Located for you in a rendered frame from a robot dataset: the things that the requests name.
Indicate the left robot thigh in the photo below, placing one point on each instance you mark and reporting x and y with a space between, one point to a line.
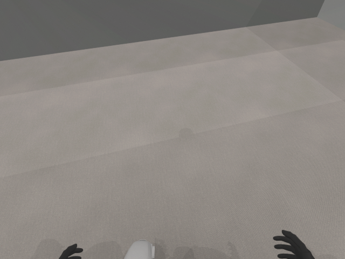
141 250

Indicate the left robot hand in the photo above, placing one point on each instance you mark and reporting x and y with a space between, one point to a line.
70 251

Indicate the right robot hand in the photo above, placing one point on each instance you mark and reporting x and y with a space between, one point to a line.
297 246

